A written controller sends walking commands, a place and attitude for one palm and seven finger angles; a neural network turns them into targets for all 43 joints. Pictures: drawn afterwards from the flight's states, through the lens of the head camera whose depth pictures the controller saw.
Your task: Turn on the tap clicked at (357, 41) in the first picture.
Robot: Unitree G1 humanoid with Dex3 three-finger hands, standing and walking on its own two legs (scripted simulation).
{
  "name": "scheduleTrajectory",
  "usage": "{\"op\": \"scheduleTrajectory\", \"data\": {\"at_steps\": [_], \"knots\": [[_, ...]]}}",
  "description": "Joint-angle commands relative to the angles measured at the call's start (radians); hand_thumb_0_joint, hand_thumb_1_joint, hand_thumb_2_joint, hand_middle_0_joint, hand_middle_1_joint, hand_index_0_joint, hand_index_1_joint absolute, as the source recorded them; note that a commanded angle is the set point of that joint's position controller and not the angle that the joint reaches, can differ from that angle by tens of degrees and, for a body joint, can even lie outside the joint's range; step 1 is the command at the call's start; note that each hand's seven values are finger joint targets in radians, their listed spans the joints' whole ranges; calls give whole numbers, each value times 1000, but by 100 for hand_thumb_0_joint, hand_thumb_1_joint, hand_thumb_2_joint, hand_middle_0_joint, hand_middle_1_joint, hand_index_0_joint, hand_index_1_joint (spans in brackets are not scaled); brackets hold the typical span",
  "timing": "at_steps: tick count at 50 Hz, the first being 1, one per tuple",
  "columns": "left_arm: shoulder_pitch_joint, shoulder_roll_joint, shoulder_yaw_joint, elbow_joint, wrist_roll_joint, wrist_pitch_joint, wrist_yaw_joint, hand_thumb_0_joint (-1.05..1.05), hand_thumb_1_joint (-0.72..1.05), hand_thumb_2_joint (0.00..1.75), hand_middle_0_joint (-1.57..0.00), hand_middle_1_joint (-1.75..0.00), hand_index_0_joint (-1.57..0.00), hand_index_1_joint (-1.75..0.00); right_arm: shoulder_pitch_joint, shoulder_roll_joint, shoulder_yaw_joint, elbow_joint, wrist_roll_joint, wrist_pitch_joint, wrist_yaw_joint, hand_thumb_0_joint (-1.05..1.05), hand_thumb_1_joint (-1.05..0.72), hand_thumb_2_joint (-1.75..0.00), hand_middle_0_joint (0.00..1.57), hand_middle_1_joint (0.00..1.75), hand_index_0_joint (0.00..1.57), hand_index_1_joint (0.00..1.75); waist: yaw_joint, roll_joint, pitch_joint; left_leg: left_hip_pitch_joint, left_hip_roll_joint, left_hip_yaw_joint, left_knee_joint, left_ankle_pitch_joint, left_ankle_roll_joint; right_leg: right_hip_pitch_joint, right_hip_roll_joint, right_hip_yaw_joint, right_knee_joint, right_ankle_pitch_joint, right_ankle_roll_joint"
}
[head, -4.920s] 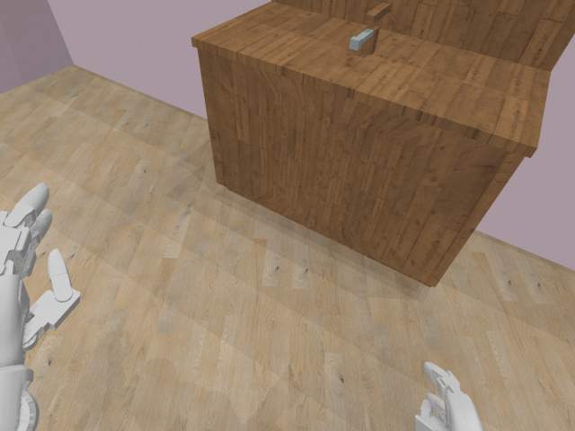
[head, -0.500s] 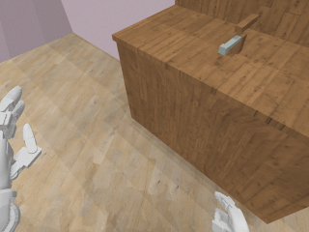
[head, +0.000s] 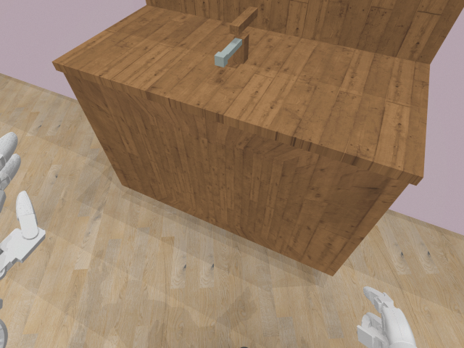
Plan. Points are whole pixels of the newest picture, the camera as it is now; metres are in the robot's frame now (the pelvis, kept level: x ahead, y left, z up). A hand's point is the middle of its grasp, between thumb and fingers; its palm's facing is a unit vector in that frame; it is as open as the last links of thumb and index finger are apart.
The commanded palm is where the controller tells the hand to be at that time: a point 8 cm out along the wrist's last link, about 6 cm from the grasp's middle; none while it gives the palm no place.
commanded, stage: turn to face it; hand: left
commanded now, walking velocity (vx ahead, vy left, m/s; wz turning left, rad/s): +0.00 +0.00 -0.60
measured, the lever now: (221, 59) +0.80 +0.09 +0.07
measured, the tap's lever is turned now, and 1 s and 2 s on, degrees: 0 0 0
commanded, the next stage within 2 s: take the last steps up to it in 1.10 s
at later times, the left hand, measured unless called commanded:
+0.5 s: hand (177, 234) +0.23 +0.09 +0.16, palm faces +0.02 -0.87 -0.50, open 7.4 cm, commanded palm +0.17 +0.17 +0.18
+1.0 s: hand (217, 254) +0.20 +0.03 +0.17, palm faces -0.12 -0.92 -0.37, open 7.5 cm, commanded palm +0.18 +0.10 +0.18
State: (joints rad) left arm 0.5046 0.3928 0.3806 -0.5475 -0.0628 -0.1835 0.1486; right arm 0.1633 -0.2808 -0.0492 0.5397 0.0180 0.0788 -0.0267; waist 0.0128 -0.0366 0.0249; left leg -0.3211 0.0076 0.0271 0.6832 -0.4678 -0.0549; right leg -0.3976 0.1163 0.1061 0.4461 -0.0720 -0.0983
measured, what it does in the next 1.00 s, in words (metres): walks backwards, turning right: left foot, then right foot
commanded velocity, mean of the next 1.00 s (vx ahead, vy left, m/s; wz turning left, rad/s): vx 0.00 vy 0.00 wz -0.52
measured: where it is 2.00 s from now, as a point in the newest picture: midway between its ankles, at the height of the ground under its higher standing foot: outside the picture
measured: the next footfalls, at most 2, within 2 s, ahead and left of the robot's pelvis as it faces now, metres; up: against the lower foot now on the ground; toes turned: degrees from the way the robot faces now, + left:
left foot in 0.06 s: +0.01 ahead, +0.15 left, +0.00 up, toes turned +1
right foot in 0.34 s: -0.01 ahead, -0.15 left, +0.00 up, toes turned -16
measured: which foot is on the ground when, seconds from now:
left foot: up 0.00-0.04, down 0.06-0.34, up 0.36-0.72, down 0.74-1.00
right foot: down 0.00-0.08, up 0.10-0.32, down 0.34-0.76, up 0.78-1.00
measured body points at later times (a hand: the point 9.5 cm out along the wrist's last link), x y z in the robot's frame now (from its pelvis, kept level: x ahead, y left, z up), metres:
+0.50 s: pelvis -0.07 -0.05 -0.01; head +0.01 -0.09 +0.43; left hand +0.23 +0.13 +0.18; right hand +0.01 -0.32 -0.13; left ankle -0.06 +0.12 -0.66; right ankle -0.04 -0.14 -0.74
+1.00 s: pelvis -0.11 -0.04 -0.01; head -0.09 -0.05 +0.44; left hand +0.20 +0.08 +0.19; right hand -0.07 -0.29 -0.10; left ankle -0.03 +0.09 -0.74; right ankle -0.16 -0.15 -0.71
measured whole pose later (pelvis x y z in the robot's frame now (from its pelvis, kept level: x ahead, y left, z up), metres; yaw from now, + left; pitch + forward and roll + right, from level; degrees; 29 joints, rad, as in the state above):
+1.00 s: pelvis -0.11 -0.04 -0.01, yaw -35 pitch -1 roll -1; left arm 0.42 0.34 0.32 -0.52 -0.03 -0.17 0.15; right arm 0.21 -0.13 0.04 0.55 0.01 -0.05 0.00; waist 0.05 0.02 0.06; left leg -0.23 0.15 0.15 0.58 -0.32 -0.06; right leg -0.38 -0.02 -0.05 0.77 -0.41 0.05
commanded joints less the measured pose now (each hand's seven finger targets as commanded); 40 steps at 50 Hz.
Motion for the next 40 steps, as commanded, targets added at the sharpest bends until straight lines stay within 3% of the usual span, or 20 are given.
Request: {"op": "scheduleTrajectory", "data": {"at_steps": [1,2,4,5,7,9,12,15,16,17,18,20,22,24,31,35,37,38,39,40], "knots": [[-82,162,88,-185,10,-54,7,0,90,90,-20,-30,-20,-30,-36,-52,2,-161,-2,-31,4,0,-90,-90,20,30,20,30,1,-24,-161,200,29,11,-238,53,46,9,-228,316,-173,-276,36],[-110,164,85,-197,11,-62,1,0,90,90,-20,-30,-20,-30,-27,-61,1,-166,-8,-35,2,0,-90,-90,20,30,20,30,-6,37,-133,263,93,-40,-325,24,80,-84,-169,271,-99,-329,67],[-179,199,113,-256,28,-79,-7,0,90,90,-20,-30,-20,-30,-60,-63,-2,-184,-11,-62,-6,0,-90,-90,20,30,20,30,12,319,-71,238,404,-279,-468,62,209,-241,-32,24,408,-359,127],[-160,208,133,-208,41,-78,1,0,90,90,-20,-30,-20,-30,-62,-23,6,-177,-8,-79,-12,0,-90,-90,20,30,20,30,19,287,-59,117,452,-245,-460,131,243,-214,-61,-35,666,-348,143],[-119,152,105,-153,37,-71,-12,0,90,90,-20,-30,-20,-30,-61,-36,-6,-168,-5,-88,4,0,-90,-90,20,30,20,30,25,274,-20,-39,409,-79,-446,103,220,-139,-104,-47,812,-341,145],[-200,124,56,-203,29,-66,-11,0,90,90,-20,-30,-20,-30,-51,-36,1,-161,7,-106,14,0,-90,-90,20,30,20,30,25,272,27,33,366,63,-384,220,169,-160,-149,-99,618,-343,151],[-228,106,23,-167,30,-60,-1,0,90,90,-20,-30,-20,-30,-4,-56,3,-151,6,-142,15,0,-90,-90,20,30,20,30,1,250,12,92,354,66,-303,442,119,-16,-120,-186,317,-372,160],[-252,121,33,-127,38,-47,2,0,90,90,-20,-30,-20,-30,1,-70,-2,-141,3,-164,14,0,-90,-90,20,30,20,30,0,191,-37,86,319,113,-134,425,70,158,-86,-242,96,-209,155],[-251,142,58,-114,40,-50,3,0,90,90,-20,-30,-20,-30,6,-61,-2,-135,4,-167,15,0,-90,-90,20,30,20,30,3,122,-62,55,282,130,-19,367,48,228,-121,-189,17,-102,130],[-249,184,88,-123,45,-58,9,0,90,90,-20,-30,-20,-30,4,-35,1,-135,5,-164,18,0,-90,-90,20,30,20,30,2,-73,-107,-29,191,158,176,201,10,308,-250,23,-23,151,55],[-209,234,148,-125,37,-60,22,0,90,90,-20,-30,-20,-30,-57,-11,14,-160,0,-161,13,0,-90,-90,20,30,20,30,30,-281,-121,-226,66,110,382,-165,-24,353,-419,323,-61,459,-50],[-108,230,161,-175,12,-54,20,0,90,90,-20,-30,-20,-30,-81,-18,-3,-156,2,-133,15,0,-90,-90,20,30,20,30,26,-179,-164,-212,97,-68,533,-92,-16,287,-424,364,-95,247,-54],[39,222,206,-234,-6,-82,22,0,90,90,-20,-30,-20,-30,-93,20,33,-143,-8,-102,22,0,-90,-90,20,30,20,30,23,-33,-232,-279,92,-59,508,-7,-29,411,-364,249,-2,341,-82],[79,231,239,-278,-15,-100,27,0,90,90,-20,-30,-20,-30,-106,12,30,-137,-7,-81,25,0,-90,-90,20,30,20,30,11,-14,-279,-257,82,-37,404,14,-38,449,-337,189,3,376,-65],[119,209,236,-246,-11,-84,27,0,90,90,-20,-30,-20,-30,-76,-29,-7,-146,5,-69,18,0,-90,-90,20,30,20,30,14,-82,-234,-93,44,-20,99,11,-15,291,-319,292,-55,204,-84],[87,174,181,-164,1,-56,18,0,90,90,-20,-30,-20,-30,-45,-43,-4,-143,11,-52,11,0,-90,-90,20,30,20,30,-7,-67,-201,130,40,-2,-155,110,13,101,-255,276,-60,-42,-12],[23,170,154,-180,5,-62,9,0,90,90,-20,-30,-20,-30,-40,-68,-11,-152,4,-57,-3,0,-90,-90,20,30,20,30,-14,44,-141,229,156,-99,-305,109,80,-69,-155,217,53,-208,53],[-13,156,136,-203,11,-65,1,0,90,90,-20,-30,-20,-30,-57,-85,-14,-165,2,-63,-9,0,-90,-90,20,30,20,30,-5,216,-95,232,316,-239,-365,187,152,-179,-60,106,240,-360,98],[-76,182,129,-248,24,-73,4,0,90,90,-20,-30,-20,-30,-60,-66,-11,-177,10,-79,-16,0,-90,-90,20,30,20,30,6,287,-86,200,424,-289,-401,328,209,-200,-42,-10,502,-431,121],[-60,191,137,-210,36,-78,7,0,90,90,-20,-30,-20,-30,-61,-40,-1,-156,-2,-98,-16,0,-90,-90,20,30,20,30,11,296,-87,95,444,-257,-420,272,225,-177,-77,-31,694,-407,128]]}}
